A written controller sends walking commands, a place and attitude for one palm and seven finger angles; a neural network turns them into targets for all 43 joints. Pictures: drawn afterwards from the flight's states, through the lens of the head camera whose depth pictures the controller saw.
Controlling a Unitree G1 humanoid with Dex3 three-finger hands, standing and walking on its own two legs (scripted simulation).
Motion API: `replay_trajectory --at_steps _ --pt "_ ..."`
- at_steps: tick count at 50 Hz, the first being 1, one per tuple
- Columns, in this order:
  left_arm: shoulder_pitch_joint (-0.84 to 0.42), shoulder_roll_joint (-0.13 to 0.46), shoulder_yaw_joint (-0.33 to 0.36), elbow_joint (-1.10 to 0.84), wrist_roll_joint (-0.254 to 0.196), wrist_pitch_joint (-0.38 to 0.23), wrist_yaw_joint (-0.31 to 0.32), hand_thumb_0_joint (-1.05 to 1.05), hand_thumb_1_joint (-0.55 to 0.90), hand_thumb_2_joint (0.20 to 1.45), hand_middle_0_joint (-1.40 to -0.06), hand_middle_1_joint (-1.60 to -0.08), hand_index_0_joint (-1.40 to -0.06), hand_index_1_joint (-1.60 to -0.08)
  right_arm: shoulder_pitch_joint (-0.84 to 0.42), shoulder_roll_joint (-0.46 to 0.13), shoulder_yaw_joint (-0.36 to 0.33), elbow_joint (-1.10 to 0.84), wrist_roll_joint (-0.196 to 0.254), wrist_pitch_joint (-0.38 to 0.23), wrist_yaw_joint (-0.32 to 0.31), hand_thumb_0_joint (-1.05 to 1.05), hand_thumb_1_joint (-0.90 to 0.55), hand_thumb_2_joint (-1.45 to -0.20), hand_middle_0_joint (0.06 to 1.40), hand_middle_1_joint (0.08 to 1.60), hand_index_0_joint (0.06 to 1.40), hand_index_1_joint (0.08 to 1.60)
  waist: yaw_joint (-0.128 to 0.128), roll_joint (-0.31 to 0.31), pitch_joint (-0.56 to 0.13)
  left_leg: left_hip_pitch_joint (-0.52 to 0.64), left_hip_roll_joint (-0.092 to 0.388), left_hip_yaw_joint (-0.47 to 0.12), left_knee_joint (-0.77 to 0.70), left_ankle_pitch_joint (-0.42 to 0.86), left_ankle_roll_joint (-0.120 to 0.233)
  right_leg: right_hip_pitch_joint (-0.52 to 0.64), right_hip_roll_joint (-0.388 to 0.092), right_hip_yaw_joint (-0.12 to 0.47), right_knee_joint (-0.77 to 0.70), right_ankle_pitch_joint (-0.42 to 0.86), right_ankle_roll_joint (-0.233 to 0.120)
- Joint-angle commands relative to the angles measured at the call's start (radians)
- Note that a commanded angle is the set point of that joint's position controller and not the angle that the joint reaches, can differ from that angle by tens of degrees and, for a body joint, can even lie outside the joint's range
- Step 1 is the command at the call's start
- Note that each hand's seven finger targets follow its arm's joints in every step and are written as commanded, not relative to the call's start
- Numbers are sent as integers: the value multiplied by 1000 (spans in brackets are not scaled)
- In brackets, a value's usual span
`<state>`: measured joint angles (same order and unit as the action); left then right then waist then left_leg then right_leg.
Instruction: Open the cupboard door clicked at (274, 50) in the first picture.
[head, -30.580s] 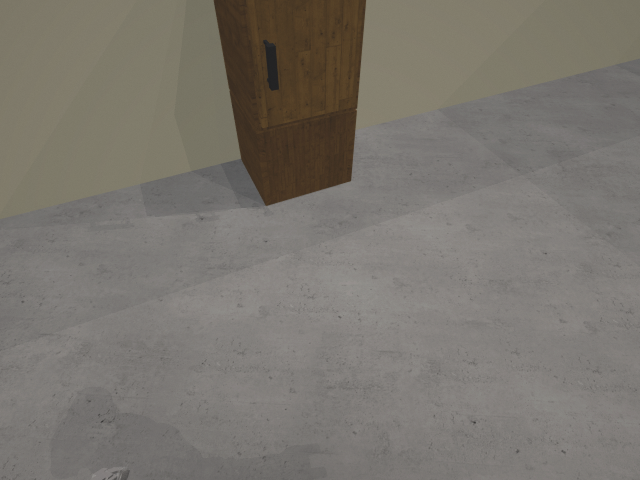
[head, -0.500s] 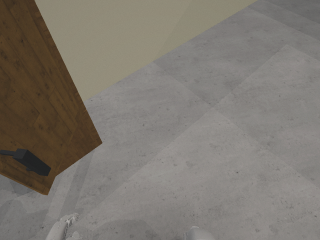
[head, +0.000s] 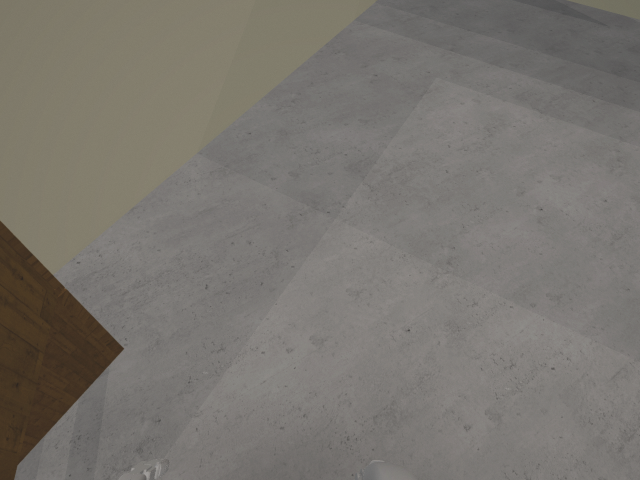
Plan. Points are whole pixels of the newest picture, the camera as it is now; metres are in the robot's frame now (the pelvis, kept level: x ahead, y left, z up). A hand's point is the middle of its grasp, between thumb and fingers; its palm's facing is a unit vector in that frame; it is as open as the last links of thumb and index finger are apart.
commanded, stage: walk to a spot facing it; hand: left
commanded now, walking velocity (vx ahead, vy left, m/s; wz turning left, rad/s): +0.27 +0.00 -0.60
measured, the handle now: out of the picture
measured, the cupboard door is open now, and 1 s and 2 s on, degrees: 40 40 40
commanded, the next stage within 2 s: turn to face it in 1.42 s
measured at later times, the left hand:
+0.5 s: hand (207, 442) +0.19 +0.17 -0.19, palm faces -0.25 -0.95 -0.17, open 7.4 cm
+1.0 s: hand (364, 259) +0.52 -0.06 -0.16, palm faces -0.53 -0.82 -0.20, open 7.3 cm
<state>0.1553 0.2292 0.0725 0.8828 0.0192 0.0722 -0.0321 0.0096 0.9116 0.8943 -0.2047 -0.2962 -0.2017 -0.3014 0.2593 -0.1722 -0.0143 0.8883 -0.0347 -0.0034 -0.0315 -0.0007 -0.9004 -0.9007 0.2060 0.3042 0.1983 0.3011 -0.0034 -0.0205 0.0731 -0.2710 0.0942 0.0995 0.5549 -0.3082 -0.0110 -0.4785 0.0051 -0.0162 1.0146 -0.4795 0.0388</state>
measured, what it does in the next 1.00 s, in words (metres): walks ahead, turning right: right foot, then left foot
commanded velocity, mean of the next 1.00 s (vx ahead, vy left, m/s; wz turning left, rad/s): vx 0.34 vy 0.00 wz -0.45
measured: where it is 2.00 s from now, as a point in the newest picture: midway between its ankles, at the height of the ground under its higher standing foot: (427, 344)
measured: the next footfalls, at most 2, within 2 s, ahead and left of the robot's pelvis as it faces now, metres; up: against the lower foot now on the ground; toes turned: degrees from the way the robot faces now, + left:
right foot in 0.16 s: +0.05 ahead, -0.15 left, +0.00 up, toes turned -11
left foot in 0.44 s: +0.24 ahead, +0.07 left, +0.00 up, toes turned -11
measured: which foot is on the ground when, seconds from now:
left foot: down 0.00-0.14, up 0.16-0.42, down 0.44-0.86, up 0.88-1.00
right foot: up 0.00-0.14, down 0.16-0.44, up 0.46-0.84, down 0.86-1.00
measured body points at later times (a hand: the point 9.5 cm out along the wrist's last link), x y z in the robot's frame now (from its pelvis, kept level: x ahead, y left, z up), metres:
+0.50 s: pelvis +0.13 -0.01 -0.01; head +0.17 +0.00 +0.44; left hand +0.20 +0.22 -0.17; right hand +0.15 -0.29 -0.13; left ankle +0.20 +0.08 -0.74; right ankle +0.01 -0.13 -0.69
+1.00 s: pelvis +0.31 -0.15 +0.00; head +0.35 -0.18 +0.44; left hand +0.54 -0.02 -0.14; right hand +0.13 -0.31 -0.16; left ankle +0.32 +0.01 -0.65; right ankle +0.28 -0.23 -0.74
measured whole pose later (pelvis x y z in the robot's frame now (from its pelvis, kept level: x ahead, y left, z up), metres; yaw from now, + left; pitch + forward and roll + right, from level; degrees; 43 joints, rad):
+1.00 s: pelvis +0.31 -0.15 +0.00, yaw -30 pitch +1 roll +0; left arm 0.09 0.18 0.05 0.93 0.01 -0.05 0.00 0.00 0.91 0.89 -0.20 -0.30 -0.20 -0.30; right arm 0.37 -0.17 -0.05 1.08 -0.02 0.00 -0.01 0.01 -0.90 -0.90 0.20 0.30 0.19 0.30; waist -0.07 0.01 0.10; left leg -0.43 0.14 0.08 1.16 -0.41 -0.04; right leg -0.30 0.01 -0.11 0.55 -0.27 -0.06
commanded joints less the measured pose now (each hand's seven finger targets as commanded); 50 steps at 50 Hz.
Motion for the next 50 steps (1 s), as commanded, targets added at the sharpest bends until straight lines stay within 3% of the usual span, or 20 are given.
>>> replay_trajectory --at_steps 1,5,6,7,8,12,17,20,21,22,23,27,30,38,41,42,43,44,46,50 --pt "-76 42 10 -117 2 -41 -22 0 900 900 -200 -300 -200 -300 91 -231 -69 -25 -6 -19 -7 0 -900 -900 200 300 200 300 -50 224 -89 131 234 -88 -211 204 114 25 -30 -73 -195 2 -7" --pt "22 59 21 -72 7 -60 -25 0 900 900 -200 -300 -200 -300 73 -249 -79 -13 0 -15 6 0 -900 -900 200 300 200 300 -4 153 -98 31 214 -13 -71 1 61 273 21 -145 -494 120 -41" --pt "130 112 37 -38 9 -68 -17 0 900 900 -200 -300 -200 -300 46 -220 -77 -28 8 -16 15 0 -900 -900 200 300 200 300 49 42 -114 -128 156 59 82 -87 19 463 -39 -38 -596 86 -82" --pt "236 240 68 -4 16 -81 1 0 900 900 -200 -300 -200 -300 -23 -133 -58 -76 23 -16 23 0 -900 -900 200 300 200 300 109 -317 -111 -424 4 163 374 -323 -46 635 -314 399 -739 5 -204" --pt "307 282 76 6 -3 -80 15 0 900 900 -200 -300 -200 -300 -157 -159 -51 -135 13 -14 23 0 -900 -900 200 300 200 300 171 -285 -55 -543 -11 -6 531 -389 -44 578 -421 592 -821 -4 -305" --pt "128 169 45 -18 9 -101 34 0 900 900 -200 -300 -200 -300 -137 -163 -67 -84 9 -22 36 0 -900 -900 200 300 200 300 38 -152 -10 -414 34 -93 495 -118 -49 361 -282 368 -786 90 -263" --pt "107 192 50 4 10 -109 13 0 900 900 -200 -300 -200 -300 -74 -112 -61 -60 13 -32 47 0 -900 -900 200 300 200 300 4 -126 -23 -124 -53 -7 169 -8 -49 219 -196 259 -751 129 -225" --pt "64 157 44 2 3 -101 9 0 900 900 -200 -300 -200 -300 66 -156 -68 -11 14 -53 30 0 -900 -900 200 300 200 300 -71 -51 -42 188 -68 3 -42 62 -46 56 -122 220 -620 63 -168" --pt "63 103 32 -8 3 -99 5 0 900 900 -200 -300 -200 -300 187 -225 -86 21 8 -60 17 0 -900 -900 200 300 200 300 -121 128 -110 352 53 -164 -134 -89 -13 -46 -38 161 -391 46 -126" --pt "77 41 16 -37 -7 -97 -1 0 900 900 -200 -300 -200 -300 328 -342 -107 43 -17 -70 7 0 -900 -900 200 300 200 300 -163 413 -177 459 365 -573 -294 -284 101 -230 84 -10 -10 -149 -64" --pt "9 70 22 -69 0 -106 -6 0 900 900 -200 -300 -200 -300 335 -338 -96 46 -12 -64 2 0 -900 -900 200 300 200 300 -154 259 -127 363 455 -704 -374 -362 179 -278 4 83 147 -106 -80" --pt "16 39 22 -14 17 -96 -32 0 900 900 -200 -300 -200 -300 124 -175 -49 16 -2 -85 3 0 -900 -900 200 300 200 300 -22 161 3 130 280 -268 -364 -3 99 -246 -108 43 234 191 -51" --pt "3 2 3 -16 13 -81 -37 0 900 900 -200 -300 -200 -300 180 -161 -45 60 6 -95 1 0 -900 -900 200 300 200 300 -20 179 -67 227 230 -58 -315 325 96 -216 -105 -9 92 245 -36" --pt "-180 3 -8 -62 11 -80 -31 0 900 900 -200 -300 -200 -300 248 -154 -44 115 -5 -73 11 0 -900 -900 200 300 200 300 -50 162 3 180 255 63 -294 399 95 -10 -61 -104 -305 269 -74" --pt "36 56 7 4 12 -96 -16 0 900 900 -200 -300 -200 -300 216 -175 -43 124 4 -63 14 0 -900 -900 200 300 200 300 68 91 -95 114 205 133 19 649 50 361 17 -153 -439 265 -124" --pt "221 137 31 63 16 -109 -4 0 900 900 -200 -300 -200 -300 180 -153 -38 110 20 -67 24 0 -900 -900 200 300 200 300 155 -21 -199 -101 145 176 284 510 12 679 -100 -3 -476 236 -176" --pt "369 258 67 97 8 -113 15 0 900 900 -200 -300 -200 -300 169 -82 -29 64 36 -71 21 0 -900 -900 200 300 200 300 189 -297 -319 -393 -29 167 641 -276 -41 898 -421 491 -604 336 -304" --pt "327 287 63 95 -14 -107 25 0 900 900 -200 -300 -200 -300 99 -117 -40 46 31 -66 17 0 -900 -900 200 300 200 300 172 -208 -260 -476 2 -4 787 -317 -26 788 -469 561 -705 335 -350" --pt "158 165 37 53 -14 -107 40 0 900 900 -200 -300 -200 -300 32 -113 -52 57 20 -60 15 0 -900 -900 200 300 200 300 83 -119 -103 -467 79 -89 765 -124 -24 530 -382 371 -727 364 -295" --pt "52 85 12 46 0 -134 37 0 900 900 -200 -300 -200 -300 143 -46 -43 120 4 -20 27 0 -900 -900 200 300 200 300 -37 -93 -59 -230 65 -39 473 -19 -45 252 -243 126 -785 399 -239"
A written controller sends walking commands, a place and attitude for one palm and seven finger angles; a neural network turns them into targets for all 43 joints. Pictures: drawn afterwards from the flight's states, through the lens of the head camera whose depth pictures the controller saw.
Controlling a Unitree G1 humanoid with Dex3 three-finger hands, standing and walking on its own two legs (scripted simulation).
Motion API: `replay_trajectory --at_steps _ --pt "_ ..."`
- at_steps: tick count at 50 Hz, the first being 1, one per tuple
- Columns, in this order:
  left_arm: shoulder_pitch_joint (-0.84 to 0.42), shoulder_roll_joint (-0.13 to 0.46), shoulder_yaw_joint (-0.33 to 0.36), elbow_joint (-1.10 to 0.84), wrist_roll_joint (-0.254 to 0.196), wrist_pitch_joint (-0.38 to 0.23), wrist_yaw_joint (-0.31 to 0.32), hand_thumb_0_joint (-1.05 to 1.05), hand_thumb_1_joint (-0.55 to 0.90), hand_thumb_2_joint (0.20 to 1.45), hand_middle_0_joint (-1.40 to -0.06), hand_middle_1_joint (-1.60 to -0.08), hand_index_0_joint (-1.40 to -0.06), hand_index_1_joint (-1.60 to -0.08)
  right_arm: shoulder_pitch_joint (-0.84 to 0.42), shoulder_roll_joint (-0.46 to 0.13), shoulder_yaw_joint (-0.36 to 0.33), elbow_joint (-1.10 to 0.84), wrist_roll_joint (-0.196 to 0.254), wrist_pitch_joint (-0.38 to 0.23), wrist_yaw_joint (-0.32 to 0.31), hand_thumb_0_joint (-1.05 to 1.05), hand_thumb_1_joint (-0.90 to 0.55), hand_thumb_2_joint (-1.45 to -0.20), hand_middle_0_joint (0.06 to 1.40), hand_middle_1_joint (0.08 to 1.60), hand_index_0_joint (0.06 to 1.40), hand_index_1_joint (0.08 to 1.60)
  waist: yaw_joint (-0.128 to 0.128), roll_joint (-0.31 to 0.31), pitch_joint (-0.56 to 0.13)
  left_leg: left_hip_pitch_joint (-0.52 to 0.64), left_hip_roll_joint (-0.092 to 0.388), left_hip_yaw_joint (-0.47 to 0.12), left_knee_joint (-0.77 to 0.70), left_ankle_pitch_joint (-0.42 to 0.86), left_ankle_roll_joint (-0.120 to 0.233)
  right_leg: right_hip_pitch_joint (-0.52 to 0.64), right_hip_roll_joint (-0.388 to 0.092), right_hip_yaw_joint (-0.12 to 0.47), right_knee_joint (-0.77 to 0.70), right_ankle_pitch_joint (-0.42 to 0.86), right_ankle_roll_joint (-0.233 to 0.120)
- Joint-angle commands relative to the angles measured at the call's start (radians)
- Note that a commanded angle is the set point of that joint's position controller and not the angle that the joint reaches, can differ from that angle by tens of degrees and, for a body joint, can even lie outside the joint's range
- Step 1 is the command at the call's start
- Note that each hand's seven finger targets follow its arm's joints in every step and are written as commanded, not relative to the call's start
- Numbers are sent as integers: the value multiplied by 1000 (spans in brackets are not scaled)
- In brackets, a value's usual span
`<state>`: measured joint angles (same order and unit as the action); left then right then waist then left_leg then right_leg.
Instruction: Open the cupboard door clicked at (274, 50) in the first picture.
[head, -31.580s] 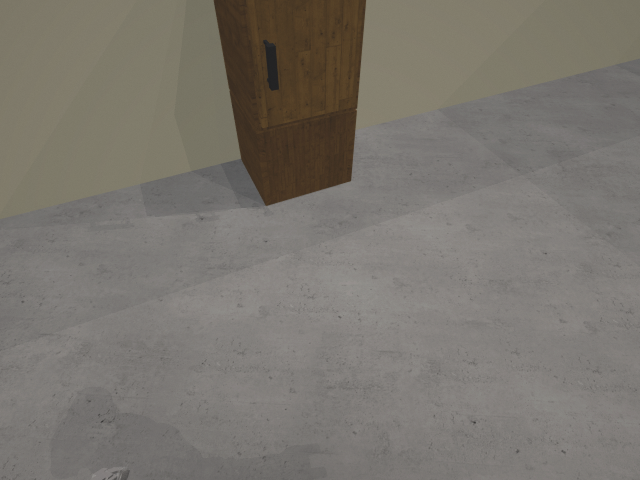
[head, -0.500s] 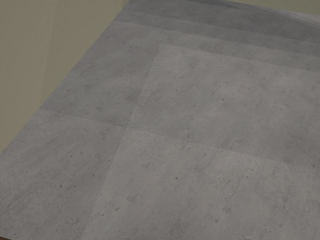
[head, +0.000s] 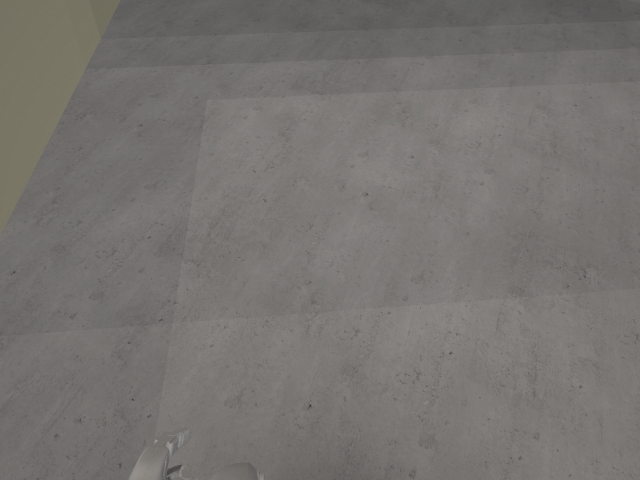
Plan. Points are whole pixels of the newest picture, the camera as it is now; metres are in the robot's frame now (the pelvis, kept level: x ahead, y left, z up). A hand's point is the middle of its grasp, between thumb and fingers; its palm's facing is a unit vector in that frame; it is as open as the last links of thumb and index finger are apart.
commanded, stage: walk to a spot facing it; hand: left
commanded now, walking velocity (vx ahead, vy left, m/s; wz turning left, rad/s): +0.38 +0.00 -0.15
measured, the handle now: out of the picture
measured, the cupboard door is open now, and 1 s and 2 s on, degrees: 40 40 40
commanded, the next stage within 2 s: turn to face it in 0.42 s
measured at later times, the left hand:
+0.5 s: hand (201, 375) +0.29 +0.19 -0.16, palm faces -0.08 -0.98 -0.17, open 7.3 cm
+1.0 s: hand (241, 280) +0.48 +0.15 -0.19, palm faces +0.05 -0.98 -0.18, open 7.3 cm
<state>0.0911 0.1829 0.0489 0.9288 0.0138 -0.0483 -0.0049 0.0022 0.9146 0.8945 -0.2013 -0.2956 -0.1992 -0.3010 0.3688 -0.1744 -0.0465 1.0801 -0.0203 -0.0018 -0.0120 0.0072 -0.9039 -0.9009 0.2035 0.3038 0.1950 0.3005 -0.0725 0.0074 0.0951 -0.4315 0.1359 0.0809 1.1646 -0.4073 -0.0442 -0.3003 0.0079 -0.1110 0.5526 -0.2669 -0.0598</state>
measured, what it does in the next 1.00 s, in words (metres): walks ahead: left foot, then right foot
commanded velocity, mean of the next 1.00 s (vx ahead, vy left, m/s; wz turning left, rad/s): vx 0.15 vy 0.00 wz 0.15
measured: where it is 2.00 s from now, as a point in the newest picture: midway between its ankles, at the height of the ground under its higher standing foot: (359, 378)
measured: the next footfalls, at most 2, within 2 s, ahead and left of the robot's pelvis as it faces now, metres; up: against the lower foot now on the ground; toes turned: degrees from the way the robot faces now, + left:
left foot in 0.26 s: +0.26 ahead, +0.13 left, +0.00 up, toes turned +4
right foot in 0.62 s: +0.38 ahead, -0.16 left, +0.00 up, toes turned -17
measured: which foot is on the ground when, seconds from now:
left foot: up 0.00-0.24, down 0.26-0.62, up 0.64-0.90, down 0.92-1.00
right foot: down 0.00-0.26, up 0.28-0.60, down 0.62-0.92, up 0.94-1.00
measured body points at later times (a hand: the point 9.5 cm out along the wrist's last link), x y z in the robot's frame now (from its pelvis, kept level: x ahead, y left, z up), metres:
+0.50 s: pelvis +0.23 +0.01 +0.01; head +0.26 +0.01 +0.46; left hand +0.30 +0.24 -0.14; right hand +0.23 -0.23 -0.14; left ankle +0.22 +0.13 -0.73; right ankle +0.25 -0.13 -0.68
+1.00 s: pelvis +0.39 -0.04 -0.01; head +0.42 -0.01 +0.44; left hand +0.48 +0.20 -0.17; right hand +0.43 -0.27 -0.15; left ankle +0.41 +0.07 -0.73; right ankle +0.33 -0.16 -0.69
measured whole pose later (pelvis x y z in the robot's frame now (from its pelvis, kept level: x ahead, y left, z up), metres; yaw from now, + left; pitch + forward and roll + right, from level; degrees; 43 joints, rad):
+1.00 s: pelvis +0.39 -0.04 -0.01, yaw +3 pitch +2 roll -1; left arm 0.13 0.20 0.06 0.98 0.01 0.03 0.02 0.00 0.92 0.89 -0.21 -0.30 -0.20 -0.30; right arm 0.25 -0.14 -0.04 0.99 -0.03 0.00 -0.01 0.00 -0.90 -0.90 0.20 0.30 0.19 0.30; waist -0.05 -0.04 0.04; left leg -0.41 0.04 0.10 0.69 -0.31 0.04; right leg -0.39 -0.09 -0.12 0.99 -0.56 0.05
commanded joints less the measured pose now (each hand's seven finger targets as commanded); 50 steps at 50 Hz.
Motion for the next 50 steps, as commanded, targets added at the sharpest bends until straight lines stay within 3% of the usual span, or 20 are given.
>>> replay_trajectory --at_steps 1,6,10,11,13,14,16,20,26,29,30,31,32,37,43,44,45,46,47,50 --pt "120 131 36 14 6 -19 7 0 900 900 -200 -300 -200 -300 35 -31 -13 -70 -9 -22 14 0 -900 -900 200 300 200 300 26 -126 -81 -58 9 -11 -190 116 -9 72 -226 209 -337 155 -138" --pt "186 133 43 55 7 -31 -1 0 900 900 -200 -300 -200 -300 -130 -39 -18 -136 -8 -42 28 0 -900 -900 200 300 200 300 65 -92 -43 -58 -16 -8 -438 189 0 139 -237 241 -332 132 -140" --pt "197 152 42 79 0 -27 0 0 900 900 -200 -300 -200 -300 -119 -87 -25 -125 -10 -63 25 0 -900 -900 200 300 200 300 30 -58 -45 156 -74 38 -633 246 21 125 -205 203 -201 231 -94" --pt "200 131 39 76 0 -25 1 0 900 900 -200 -300 -200 -300 -19 -127 -36 -94 -14 -70 19 0 -900 -900 200 300 200 300 -13 32 -94 352 -56 -18 -689 243 47 32 -154 172 -9 285 -67" --pt "204 75 20 23 -7 -28 -10 0 900 900 -200 -300 -200 -300 233 -288 -64 -45 -32 -67 1 0 -900 -900 200 300 200 300 -81 299 -246 649 358 -569 -868 194 248 -313 45 51 587 -300 12" --pt "147 96 24 20 3 -27 -4 0 900 900 -200 -300 -200 -300 194 -259 -57 -44 -27 -60 -8 0 -900 -900 200 300 200 300 -72 204 -211 582 372 -581 -890 176 254 -386 -16 137 743 -263 6" --pt "111 91 26 30 7 -21 -16 0 900 900 -200 -300 -200 -300 39 -164 -32 -94 -20 -70 -7 0 -900 -900 200 300 200 300 -1 97 -60 356 301 -368 -924 178 203 -399 -104 153 772 -105 21" --pt "152 39 22 39 13 24 -33 0 900 900 -200 -300 -200 -300 -17 -139 -17 -86 -11 -87 -11 0 -900 -900 200 300 200 300 62 111 -64 267 205 -62 -951 381 158 -275 -130 102 518 -18 53" --pt "80 36 25 -3 16 30 -42 0 900 900 -200 -300 -200 -300 -15 -169 -32 -78 -12 -61 -5 0 -900 -900 200 300 200 300 52 107 -34 230 183 62 -885 332 140 -111 -80 -10 166 50 59" --pt "251 82 29 66 16 8 -25 0 900 900 -200 -300 -200 -300 -17 -141 -14 -53 -2 -51 -3 0 -900 -900 200 300 200 300 135 6 -115 144 80 95 -642 370 82 231 -46 -12 -20 175 41" --pt "364 172 49 103 22 -7 -9 0 900 900 -200 -300 -200 -300 -16 -95 -5 -60 10 -52 3 0 -900 -900 200 300 200 300 182 -174 -190 -23 -20 156 -404 169 37 426 -244 212 -61 293 -23" --pt "426 263 61 114 9 -8 0 0 900 900 -200 -300 -200 -300 7 -67 -2 -83 18 -40 4 0 -900 -900 200 300 200 300 186 -332 -240 -101 -104 102 -145 -267 18 457 -470 454 -219 373 -136" --pt "373 242 50 108 4 -7 11 0 900 900 -200 -300 -200 -300 -37 -66 -6 -81 16 -31 -5 0 -900 -900 200 300 200 300 180 -232 -200 -130 -67 -20 -49 -271 23 377 -483 424 -246 368 -174" --pt "112 128 25 41 11 6 32 0 900 900 -200 -300 -200 -300 -12 -27 -1 -38 9 1 2 0 -900 -900 200 300 200 300 58 -172 -123 -26 -15 -39 -151 -59 7 122 -387 56 -230 459 -88" --pt "88 141 44 20 1 28 31 0 900 900 -200 -300 -200 -300 5 -29 -4 -71 -4 9 21 0 -900 -900 200 300 200 300 45 -96 -116 133 -72 67 -586 197 9 109 -334 -85 -55 304 -4" --pt "91 132 42 10 -3 35 29 0 900 900 -200 -300 -200 -300 42 -74 -14 -69 -5 6 24 0 -900 -900 200 300 200 300 27 -2 -149 237 -50 14 -658 373 28 51 -301 -109 55 203 37" --pt "113 90 37 -16 -11 48 26 0 900 900 -200 -300 -200 -300 75 -171 -36 -85 -14 2 18 0 -900 -900 200 300 200 300 16 272 -160 297 145 -293 -741 620 134 -108 -178 -139 236 -135 112" --pt "47 77 22 -57 -8 56 30 0 900 900 -200 -300 -200 -300 107 -232 -52 -92 -18 5 4 0 -900 -900 200 300 200 300 -23 315 -152 288 290 -493 -811 699 252 -196 -99 -37 445 -448 124" --pt "-6 81 25 -85 -1 61 28 0 900 900 -200 -300 -200 -300 104 -237 -55 -94 -20 3 -10 0 -900 -900 200 300 200 300 -23 198 -147 271 295 -534 -820 637 286 -258 -92 51 563 -404 117" --pt "0 84 34 -63 -1 55 26 0 900 900 -200 -300 -200 -300 0 -199 -44 -127 -13 -9 -22 0 -900 -900 200 300 200 300 25 169 -178 313 201 -386 -757 795 240 -307 -102 118 625 -240 132"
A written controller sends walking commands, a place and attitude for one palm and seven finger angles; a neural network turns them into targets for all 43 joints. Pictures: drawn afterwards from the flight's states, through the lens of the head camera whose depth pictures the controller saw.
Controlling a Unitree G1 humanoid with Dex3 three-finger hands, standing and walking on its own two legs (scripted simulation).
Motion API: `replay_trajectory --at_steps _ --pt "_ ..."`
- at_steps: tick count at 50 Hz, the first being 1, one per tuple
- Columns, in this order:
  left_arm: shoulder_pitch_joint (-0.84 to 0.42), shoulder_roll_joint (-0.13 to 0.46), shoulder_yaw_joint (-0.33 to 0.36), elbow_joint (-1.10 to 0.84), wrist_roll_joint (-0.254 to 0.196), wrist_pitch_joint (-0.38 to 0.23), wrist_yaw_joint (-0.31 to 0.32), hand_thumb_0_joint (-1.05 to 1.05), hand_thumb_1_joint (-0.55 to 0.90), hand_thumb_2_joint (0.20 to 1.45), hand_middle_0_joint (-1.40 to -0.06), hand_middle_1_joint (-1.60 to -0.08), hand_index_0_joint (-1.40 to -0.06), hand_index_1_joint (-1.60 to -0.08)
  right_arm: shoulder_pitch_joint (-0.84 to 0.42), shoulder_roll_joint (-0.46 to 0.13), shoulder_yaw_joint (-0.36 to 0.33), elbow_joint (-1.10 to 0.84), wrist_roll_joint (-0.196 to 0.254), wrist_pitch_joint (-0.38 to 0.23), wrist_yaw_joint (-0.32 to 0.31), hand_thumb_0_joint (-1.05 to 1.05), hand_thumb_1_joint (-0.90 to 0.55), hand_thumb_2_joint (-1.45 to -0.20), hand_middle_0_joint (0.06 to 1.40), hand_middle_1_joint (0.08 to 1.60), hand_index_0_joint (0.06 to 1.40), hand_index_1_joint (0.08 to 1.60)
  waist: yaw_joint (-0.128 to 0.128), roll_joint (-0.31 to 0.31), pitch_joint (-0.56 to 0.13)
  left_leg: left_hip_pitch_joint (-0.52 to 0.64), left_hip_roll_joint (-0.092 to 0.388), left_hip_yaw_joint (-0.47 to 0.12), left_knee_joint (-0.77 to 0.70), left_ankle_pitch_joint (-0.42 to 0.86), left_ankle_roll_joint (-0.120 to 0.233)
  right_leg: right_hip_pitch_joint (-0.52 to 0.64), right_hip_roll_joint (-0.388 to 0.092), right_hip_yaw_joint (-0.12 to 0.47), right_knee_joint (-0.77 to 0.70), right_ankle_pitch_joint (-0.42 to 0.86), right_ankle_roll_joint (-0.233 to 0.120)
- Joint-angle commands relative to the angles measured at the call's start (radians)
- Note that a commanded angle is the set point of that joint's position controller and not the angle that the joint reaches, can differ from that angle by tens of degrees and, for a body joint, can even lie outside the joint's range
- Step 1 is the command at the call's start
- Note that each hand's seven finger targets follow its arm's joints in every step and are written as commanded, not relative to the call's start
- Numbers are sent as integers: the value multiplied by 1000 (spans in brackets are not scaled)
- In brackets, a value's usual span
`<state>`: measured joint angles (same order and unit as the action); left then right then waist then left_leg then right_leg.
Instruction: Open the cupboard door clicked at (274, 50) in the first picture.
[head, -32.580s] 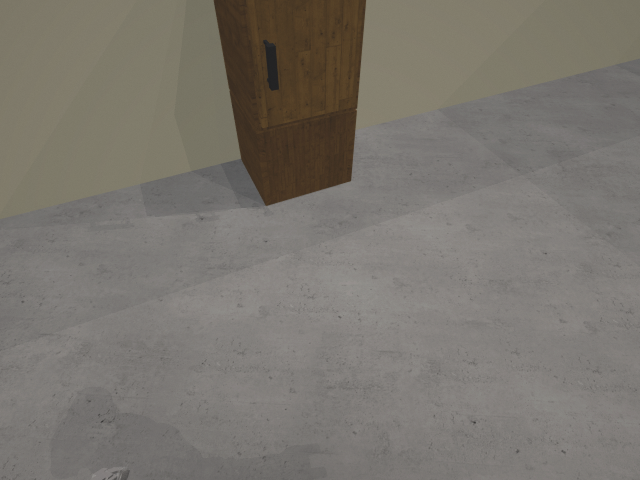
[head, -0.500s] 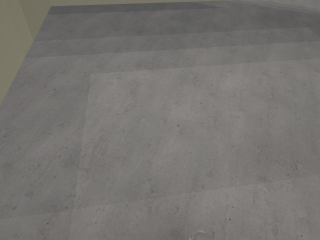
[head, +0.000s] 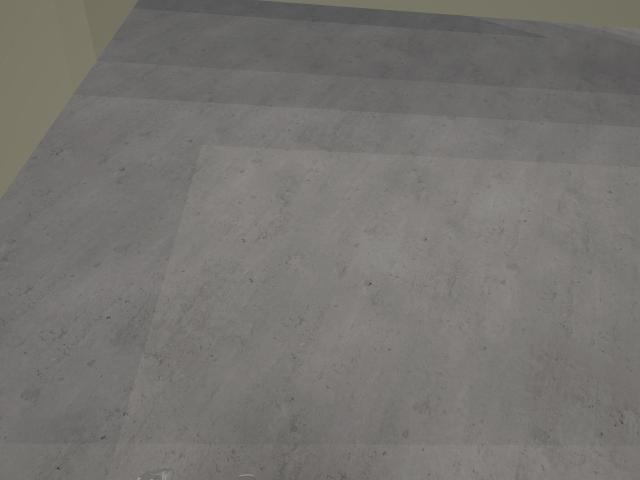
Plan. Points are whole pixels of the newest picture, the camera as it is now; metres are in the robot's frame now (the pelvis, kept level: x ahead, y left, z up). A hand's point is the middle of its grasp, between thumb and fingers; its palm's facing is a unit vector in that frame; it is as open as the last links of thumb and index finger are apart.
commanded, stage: turn to face it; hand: left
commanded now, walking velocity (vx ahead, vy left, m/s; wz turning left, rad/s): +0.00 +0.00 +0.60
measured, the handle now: out of the picture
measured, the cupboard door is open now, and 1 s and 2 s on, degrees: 40 40 40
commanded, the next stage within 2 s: none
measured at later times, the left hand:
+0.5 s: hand out of the picture +0.02 +0.14 -0.14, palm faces +0.33 -0.91 -0.26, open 7.4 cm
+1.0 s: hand out of the picture +0.03 +0.13 -0.14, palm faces +0.58 -0.75 -0.31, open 7.3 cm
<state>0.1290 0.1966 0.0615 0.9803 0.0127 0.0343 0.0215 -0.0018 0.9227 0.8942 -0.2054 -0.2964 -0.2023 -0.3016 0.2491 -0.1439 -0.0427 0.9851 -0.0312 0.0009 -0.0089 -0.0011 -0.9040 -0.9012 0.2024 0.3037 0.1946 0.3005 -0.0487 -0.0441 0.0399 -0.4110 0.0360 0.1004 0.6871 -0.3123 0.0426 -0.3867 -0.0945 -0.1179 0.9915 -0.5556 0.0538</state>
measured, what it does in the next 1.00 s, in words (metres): steps to the right, turning left: right foot, then left foot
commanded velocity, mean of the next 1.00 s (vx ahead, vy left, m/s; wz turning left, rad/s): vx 0.00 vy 0.00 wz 0.60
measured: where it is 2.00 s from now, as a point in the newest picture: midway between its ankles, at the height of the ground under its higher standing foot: outside the picture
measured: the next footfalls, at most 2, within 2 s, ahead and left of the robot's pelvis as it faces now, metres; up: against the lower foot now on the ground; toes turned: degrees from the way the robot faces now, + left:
right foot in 0.24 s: +0.08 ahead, -0.17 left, +0.00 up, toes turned +5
left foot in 0.60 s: +0.04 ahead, +0.07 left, +0.00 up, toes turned +28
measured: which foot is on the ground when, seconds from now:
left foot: down 0.00-0.24, up 0.26-0.58, down 0.60-0.90, up 0.92-1.00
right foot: up 0.00-0.22, down 0.24-0.58, up 0.60-0.88, down 0.90-1.00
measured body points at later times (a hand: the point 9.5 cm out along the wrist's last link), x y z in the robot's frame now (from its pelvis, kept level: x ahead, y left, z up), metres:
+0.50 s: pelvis +0.04 -0.07 +0.02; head +0.10 -0.06 +0.47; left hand +0.01 +0.18 -0.12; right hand +0.24 -0.29 -0.12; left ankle +0.00 +0.06 -0.68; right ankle +0.04 -0.17 -0.72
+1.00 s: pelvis +0.07 -0.10 +0.01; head +0.13 -0.09 +0.45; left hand +0.00 +0.17 -0.11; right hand +0.30 -0.26 -0.15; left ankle -0.02 +0.00 -0.65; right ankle +0.15 -0.19 -0.72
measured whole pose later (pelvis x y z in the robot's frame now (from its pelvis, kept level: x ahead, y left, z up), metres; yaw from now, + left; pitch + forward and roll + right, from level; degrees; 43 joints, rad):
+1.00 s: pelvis +0.07 -0.10 +0.01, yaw +38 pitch +1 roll +1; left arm 0.17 0.20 0.04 0.85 0.03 0.01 0.03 0.01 0.91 0.89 -0.20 -0.30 -0.20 -0.30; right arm 0.14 -0.27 -0.09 0.92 -0.02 0.09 0.01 0.00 -0.90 -0.90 0.20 0.30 0.20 0.30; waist -0.01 0.04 0.11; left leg -0.50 -0.02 -0.03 1.09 -0.49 -0.03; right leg -0.30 -0.09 -0.10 0.62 -0.33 0.01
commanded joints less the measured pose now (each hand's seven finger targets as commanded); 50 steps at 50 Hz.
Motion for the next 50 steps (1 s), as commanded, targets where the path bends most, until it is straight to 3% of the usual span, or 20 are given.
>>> replay_trajectory --at_steps 1,7,10,12,14,17,22,25,27,28,29,30,35,40,42,43,44,45,47,50 --pt "-32 67 18 -109 -1 -28 -3 0 900 900 -200 -300 -200 -300 95 -222 -46 -42 1 -15 -26 0 -900 -900 200 300 200 300 11 207 -132 309 265 -348 -263 749 136 -207 7 120 142 78 23" --pt "18 73 18 -127 -4 -15 -5 0 900 900 -200 -300 -200 -300 -20 -271 -69 -91 -1 12 -11 0 -900 -900 200 300 200 300 29 201 -113 179 204 -327 -285 475 111 13 70 70 -203 109 16" --pt "149 120 32 -112 -1 -29 -1 0 900 900 -200 -300 -200 -300 -100 -263 -75 -133 12 27 -2 0 -900 -900 200 300 200 300 92 123 -118 13 113 -308 -181 241 37 276 61 65 -548 326 3" --pt "167 278 54 -134 21 -39 10 0 900 900 -200 -300 -200 -300 -132 -177 -64 -183 18 29 15 0 -900 -900 200 300 200 300 116 -296 -70 -217 -88 -91 278 -316 -81 291 -399 506 -776 370 -186" --pt "79 210 36 -156 14 -43 15 0 900 900 -200 -300 -200 -300 -138 -189 -72 -155 10 49 20 0 -900 -900 200 300 200 300 60 -191 -15 -205 -16 -147 549 -217 -80 148 -331 396 -733 390 -210" --pt "45 153 17 -164 15 -49 14 0 900 900 -200 -300 -200 -300 -121 -166 -54 -134 12 51 32 0 -900 -900 200 300 200 300 29 -177 -22 -173 7 -95 472 -130 -104 215 -223 127 -637 742 -166" --pt "185 214 31 -117 16 -54 12 0 900 900 -200 -300 -200 -300 -209 -138 -28 -157 20 42 39 0 -900 -900 200 300 200 300 94 -141 -90 -88 -34 2 129 -140 -103 423 -242 61 -534 1065 -159" --pt "168 234 43 -118 16 -49 10 0 900 900 -200 -300 -200 -300 -194 -155 -26 -164 22 37 36 0 -900 -900 200 300 200 300 82 -162 -100 4 -35 23 -12 -88 -84 398 -262 29 -493 1015 -151" --pt "145 238 46 -119 7 -47 4 0 900 900 -200 -300 -200 -300 -126 -189 -35 -151 16 32 34 0 -900 -900 200 300 200 300 37 -129 -122 173 -46 28 -187 53 -62 313 -243 -26 -372 958 -100" --pt "128 224 45 -133 0 -44 0 0 900 900 -200 -300 -200 -300 -41 -248 -52 -132 10 24 32 0 -900 -900 200 300 200 300 -12 -1 -179 379 38 -56 -252 301 -24 161 -216 -69 -211 782 -51" --pt "103 154 27 -176 -8 -38 -9 0 900 900 -200 -300 -200 -300 33 -371 -83 -125 2 20 26 0 -900 -900 200 300 200 300 -54 327 -203 545 338 -458 -266 719 140 -157 -55 -91 32 40 32" --pt "42 159 18 -216 5 -22 2 0 900 900 -200 -300 -200 -300 89 -401 -86 -104 10 31 21 0 -900 -900 200 300 200 300 -67 260 -185 476 428 -495 -272 741 231 -209 -31 43 138 -140 21" --pt "49 145 26 -162 3 -2 -6 0 900 900 -200 -300 -200 -300 -108 -306 -63 -153 4 20 -5 0 -900 -900 200 300 200 300 33 207 -64 228 216 -332 -302 471 130 -146 -4 108 104 81 29" --pt "80 126 23 -168 0 -9 -11 0 900 900 -200 -300 -200 -300 -137 -313 -74 -160 2 28 3 0 -900 -900 200 300 200 300 47 222 -83 137 165 -340 -284 326 102 42 64 58 -195 129 20" --pt "148 135 28 -158 1 -19 -10 0 900 900 -200 -300 -200 -300 -171 -308 -79 -173 6 36 4 0 -900 -900 200 300 200 300 83 203 -88 42 133 -346 -224 253 71 193 86 40 -374 238 15" --pt "192 168 37 -151 4 -28 -4 0 900 900 -200 -300 -200 -300 -182 -275 -76 -183 14 37 7 0 -900 -900 200 300 200 300 111 107 -91 -47 75 -320 -140 141 29 306 41 85 -533 299 4" --pt "211 257 55 -155 20 -40 6 0 900 900 -200 -300 -200 -300 -160 -206 -67 -201 22 37 13 0 -900 -900 200 300 200 300 118 -190 -94 -214 -64 -176 85 -120 -53 396 -215 375 -700 279 -78" --pt "188 300 53 -171 21 -37 8 0 900 900 -200 -300 -200 -300 -178 -202 -66 -219 17 35 19 0 -900 -900 200 300 200 300 126 -298 -77 -207 -91 -124 352 -328 -73 284 -405 508 -752 353 -190" --pt "100 231 44 -189 16 -38 18 0 900 900 -200 -300 -200 -300 -173 -204 -70 -191 13 47 21 0 -900 -900 200 300 200 300 73 -244 -53 -197 -20 -159 569 -237 -74 204 -333 398 -691 452 -217" --pt "35 181 26 -206 18 -39 15 0 900 900 -200 -300 -200 -300 -136 -169 -53 -158 15 55 37 0 -900 -900 200 300 200 300 36 -204 -50 -109 -5 -88 440 -159 -98 190 -226 129 -630 634 -165"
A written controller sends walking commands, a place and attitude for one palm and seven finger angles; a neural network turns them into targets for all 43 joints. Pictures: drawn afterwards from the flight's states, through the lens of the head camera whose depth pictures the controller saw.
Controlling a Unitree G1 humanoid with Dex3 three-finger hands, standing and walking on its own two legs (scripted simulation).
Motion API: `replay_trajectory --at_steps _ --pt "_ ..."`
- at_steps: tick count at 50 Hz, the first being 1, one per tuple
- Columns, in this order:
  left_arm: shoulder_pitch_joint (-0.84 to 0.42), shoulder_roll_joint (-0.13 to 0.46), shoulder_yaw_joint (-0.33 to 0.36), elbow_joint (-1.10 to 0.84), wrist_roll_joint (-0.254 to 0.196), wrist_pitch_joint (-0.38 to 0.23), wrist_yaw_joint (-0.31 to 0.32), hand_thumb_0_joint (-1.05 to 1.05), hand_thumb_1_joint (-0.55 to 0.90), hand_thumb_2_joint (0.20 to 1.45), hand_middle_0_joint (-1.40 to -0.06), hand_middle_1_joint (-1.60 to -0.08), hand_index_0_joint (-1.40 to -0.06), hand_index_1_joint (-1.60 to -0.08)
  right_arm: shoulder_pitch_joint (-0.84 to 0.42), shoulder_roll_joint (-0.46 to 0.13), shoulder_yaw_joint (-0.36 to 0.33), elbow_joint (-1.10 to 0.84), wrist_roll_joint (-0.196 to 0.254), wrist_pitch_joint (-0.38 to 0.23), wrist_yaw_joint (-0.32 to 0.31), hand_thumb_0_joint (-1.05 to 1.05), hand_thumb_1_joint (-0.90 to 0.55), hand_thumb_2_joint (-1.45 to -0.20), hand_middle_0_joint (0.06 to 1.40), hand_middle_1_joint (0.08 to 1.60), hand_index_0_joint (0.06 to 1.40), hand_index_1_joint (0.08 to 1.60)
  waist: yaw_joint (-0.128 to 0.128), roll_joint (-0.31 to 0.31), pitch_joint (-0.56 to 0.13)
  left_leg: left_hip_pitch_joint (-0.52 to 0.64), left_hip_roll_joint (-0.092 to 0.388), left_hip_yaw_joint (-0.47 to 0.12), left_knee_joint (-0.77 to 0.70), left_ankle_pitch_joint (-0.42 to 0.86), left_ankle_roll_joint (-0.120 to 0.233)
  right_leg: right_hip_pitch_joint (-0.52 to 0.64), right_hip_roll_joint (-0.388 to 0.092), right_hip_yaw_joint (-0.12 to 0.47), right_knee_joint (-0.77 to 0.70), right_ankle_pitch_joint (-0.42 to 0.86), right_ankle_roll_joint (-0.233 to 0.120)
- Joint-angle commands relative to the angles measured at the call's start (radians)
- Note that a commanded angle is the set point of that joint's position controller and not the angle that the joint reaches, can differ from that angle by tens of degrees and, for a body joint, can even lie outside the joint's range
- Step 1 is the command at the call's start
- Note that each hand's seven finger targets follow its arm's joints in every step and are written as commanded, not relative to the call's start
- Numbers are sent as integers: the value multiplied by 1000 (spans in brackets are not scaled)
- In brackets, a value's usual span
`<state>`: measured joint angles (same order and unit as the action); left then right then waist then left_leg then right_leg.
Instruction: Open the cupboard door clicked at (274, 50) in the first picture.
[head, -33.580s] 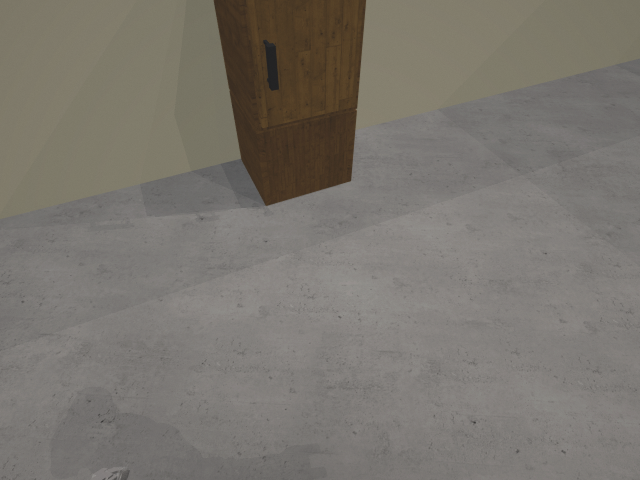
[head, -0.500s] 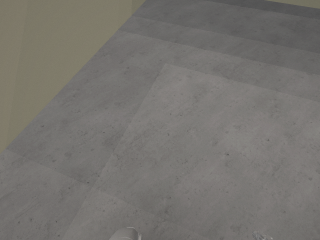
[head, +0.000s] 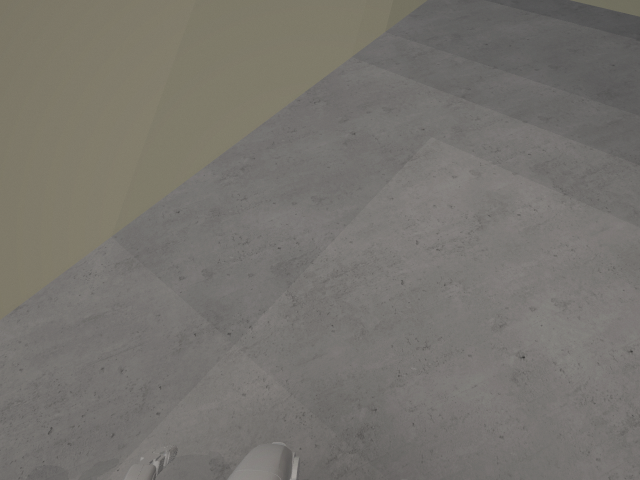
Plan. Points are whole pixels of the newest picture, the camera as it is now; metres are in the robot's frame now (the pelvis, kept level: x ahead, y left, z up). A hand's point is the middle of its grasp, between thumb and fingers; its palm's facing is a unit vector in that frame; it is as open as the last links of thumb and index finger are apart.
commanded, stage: turn to face it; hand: left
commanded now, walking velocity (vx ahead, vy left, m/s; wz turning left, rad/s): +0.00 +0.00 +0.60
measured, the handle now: out of the picture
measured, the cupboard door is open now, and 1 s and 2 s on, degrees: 40 40 40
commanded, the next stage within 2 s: none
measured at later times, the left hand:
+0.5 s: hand out of the picture +0.05 +0.22 -0.15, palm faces +0.30 -0.91 -0.28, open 7.4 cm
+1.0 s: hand out of the picture -0.06 +0.18 -0.18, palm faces +0.61 -0.76 -0.23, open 7.4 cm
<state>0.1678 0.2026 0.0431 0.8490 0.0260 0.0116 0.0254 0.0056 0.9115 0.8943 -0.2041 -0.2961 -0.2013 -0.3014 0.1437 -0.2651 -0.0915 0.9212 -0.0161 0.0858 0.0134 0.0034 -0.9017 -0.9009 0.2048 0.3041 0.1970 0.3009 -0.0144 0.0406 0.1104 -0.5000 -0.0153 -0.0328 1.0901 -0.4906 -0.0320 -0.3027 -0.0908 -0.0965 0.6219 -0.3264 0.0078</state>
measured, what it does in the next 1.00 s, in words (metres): steps on the spot, turning left: left foot, then right foot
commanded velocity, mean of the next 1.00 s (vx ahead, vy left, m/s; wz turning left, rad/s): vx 0.00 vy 0.00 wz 0.60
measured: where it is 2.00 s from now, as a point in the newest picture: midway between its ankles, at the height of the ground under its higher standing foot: outside the picture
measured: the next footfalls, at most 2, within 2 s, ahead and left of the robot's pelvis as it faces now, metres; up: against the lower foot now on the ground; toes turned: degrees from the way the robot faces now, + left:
left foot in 0.20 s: +0.03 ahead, +0.13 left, +0.00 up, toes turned +13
right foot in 0.54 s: +0.10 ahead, -0.13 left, +0.00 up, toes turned +16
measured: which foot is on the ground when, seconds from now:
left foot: up 0.00-0.18, down 0.20-0.54, up 0.56-0.88, down 0.90-1.00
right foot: down 0.00-0.20, up 0.22-0.52, down 0.54-0.90, up 0.92-1.00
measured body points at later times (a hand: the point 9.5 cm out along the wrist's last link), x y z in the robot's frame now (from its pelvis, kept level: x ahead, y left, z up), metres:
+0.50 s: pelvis +0.02 -0.02 +0.00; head +0.07 +0.00 +0.45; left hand +0.04 +0.27 -0.13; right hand +0.16 -0.24 -0.14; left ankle -0.01 +0.12 -0.73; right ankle +0.05 -0.15 -0.70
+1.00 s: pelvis +0.02 -0.02 +0.00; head +0.05 +0.03 +0.44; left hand -0.09 +0.22 -0.16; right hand +0.27 -0.16 -0.12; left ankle -0.03 +0.07 -0.73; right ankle +0.07 -0.15 -0.67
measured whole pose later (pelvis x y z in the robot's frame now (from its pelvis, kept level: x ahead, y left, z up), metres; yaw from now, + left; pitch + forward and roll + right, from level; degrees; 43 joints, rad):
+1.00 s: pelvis +0.02 -0.02 +0.00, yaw +36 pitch +1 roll +0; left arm 0.20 0.25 0.06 0.93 0.02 0.06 0.02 0.01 0.91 0.89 -0.21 -0.30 -0.20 -0.30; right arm 0.11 -0.22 -0.05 0.89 -0.02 0.03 0.01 0.00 -0.90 -0.90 0.20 0.30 0.20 0.30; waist 0.01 -0.07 0.11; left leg -0.32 -0.02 0.03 0.61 -0.31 0.04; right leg -0.43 -0.12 -0.09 1.04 -0.54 0.07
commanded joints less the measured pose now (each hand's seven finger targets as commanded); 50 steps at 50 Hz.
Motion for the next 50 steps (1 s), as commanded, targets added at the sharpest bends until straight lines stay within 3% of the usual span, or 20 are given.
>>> replay_trajectory --at_steps 1,4,8,9,10,11,16,20,25,26,27,28,31,35,40,43,44,45,46,50 --pt "9 184 50 -67 8 -16 12 0 900 900 -200 -300 -200 -300 -44 -36 0 -93 3 -31 18 0 -900 -900 200 300 200 300 13 -260 -121 12 46 70 -65 12 -26 129 -233 82 -246 440 -113" --pt "76 219 62 -40 8 -17 8 0 900 900 -200 -300 -200 -300 -71 -12 14 -97 6 -43 21 0 -900 -900 200 300 200 300 55 -245 -148 59 19 130 -283 13 -23 227 -249 59 -188 550 -117" --pt "74 226 72 -25 -6 -10 0 0 900 900 -200 -300 -200 -300 21 -52 6 -80 4 -54 15 0 -900 -900 200 300 200 300 12 -209 -186 257 14 137 -593 218 2 180 -244 -19 -40 499 -47" --pt "67 201 69 -36 -15 -5 -4 0 900 900 -200 -300 -200 -300 77 -111 -9 -67 0 -62 14 0 -900 -900 200 300 200 300 -23 -62 -219 423 97 30 -667 418 41 34 -206 -62 99 350 4" --pt "47 125 51 -78 -20 1 -12 0 900 900 -200 -300 -200 -300 147 -227 -38 -63 -11 -65 7 0 -900 -900 200 300 200 300 -63 261 -233 552 383 -357 -698 792 193 -254 -56 -98 326 -238 85" --pt "-56 127 34 -117 -6 12 -4 0 900 900 -200 -300 -200 -300 218 -254 -43 -39 -11 -56 -1 0 -900 -900 200 300 200 300 -101 181 -192 486 462 -395 -706 804 278 -303 -39 18 455 -351 72" --pt "-26 124 44 -43 -12 16 -12 0 900 900 -200 -300 -200 -300 63 -162 -13 -65 -9 -74 -33 0 -900 -900 200 300 200 300 -9 120 -178 396 259 -191 -691 760 197 -265 -11 97 503 -114 78" --pt "-48 115 38 -47 -17 18 -13 0 900 900 -200 -300 -200 -300 66 -170 -18 -56 -12 -69 -28 0 -900 -900 200 300 200 300 -17 106 -159 340 240 -207 -704 669 193 -164 29 75 305 -121 73" --pt "97 130 48 -19 -18 3 -8 0 900 900 -200 -300 -200 -300 -34 -171 -28 -89 -5 -50 -21 0 -900 -900 200 300 200 300 56 90 -156 132 164 -234 -612 460 132 172 78 32 -112 65 54" --pt "136 191 59 -17 -8 -9 -1 0 900 900 -200 -300 -200 -300 -29 -125 -23 -100 5 -50 -15 0 -900 -900 200 300 200 300 75 -65 -167 14 81 -177 -492 286 76 295 -39 157 -276 63 26" --pt "144 277 75 -21 7 -16 8 0 900 900 -200 -300 -200 -300 -23 -59 -13 -121 8 -52 -9 0 -900 -900 200 300 200 300 82 -350 -157 -127 -68 11 -236 -60 -6 326 -333 450 -372 129 -92" --pt "126 281 65 -35 1 -15 8 0 900 900 -200 -300 -200 -300 -25 -96 -20 -123 -2 -45 -3 0 -900 -900 200 300 200 300 77 -308 -142 -84 -24 -27 2 -130 6 165 -417 462 -384 105 -170" --pt "-24 167 41 -65 -4 -13 13 0 900 900 -200 -300 -200 -300 -3 -71 -21 -73 -4 -27 10 0 -900 -900 200 300 200 300 -9 -279 -89 -74 40 -14 166 46 -13 86 -249 205 -320 251 -131" --pt "56 181 45 -41 0 -24 12 0 900 900 -200 -300 -200 -300 -48 -30 2 -73 3 -29 17 0 -900 -900 200 300 200 300 26 -231 -135 -21 32 75 -103 39 -36 239 -226 61 -243 559 -116" --pt "122 224 63 -7 4 -21 8 0 900 900 -200 -300 -200 -300 -87 -21 16 -89 9 -44 16 0 -900 -900 200 300 200 300 61 -259 -162 72 13 134 -362 34 -17 306 -268 42 -167 687 -121" --pt "88 225 73 -7 -9 -15 0 0 900 900 -200 -300 -200 -300 10 -62 6 -68 4 -56 12 0 -900 -900 200 300 200 300 -1 -199 -193 299 13 132 -630 251 10 190 -248 -37 -13 575 -45" --pt "83 193 68 -27 -16 -9 -5 0 900 900 -200 -300 -200 -300 75 -143 -14 -58 -4 -63 10 0 -900 -900 200 300 200 300 -38 -3 -237 491 153 -45 -684 486 72 -7 -183 -90 165 327 16" --pt "35 118 43 -75 -19 -3 -11 0 900 900 -200 -300 -200 -300 152 -251 -42 -49 -10 -62 2 0 -900 -900 200 300 200 300 -86 298 -237 591 427 -396 -707 905 237 -287 -42 -84 393 -339 84" --pt "-51 140 33 -107 -6 12 -2 0 900 900 -200 -300 -200 -300 206 -255 -39 -30 -6 -55 -7 0 -900 -900 200 300 200 300 -100 136 -198 531 467 -386 -690 906 288 -321 -46 38 489 -341 69" --pt "-21 138 47 -36 -10 20 -8 0 900 900 -200 -300 -200 -300 53 -169 -12 -65 -7 -68 -34 0 -900 -900 200 300 200 300 -17 127 -164 393 271 -210 -705 779 205 -272 -22 103 557 -121 78"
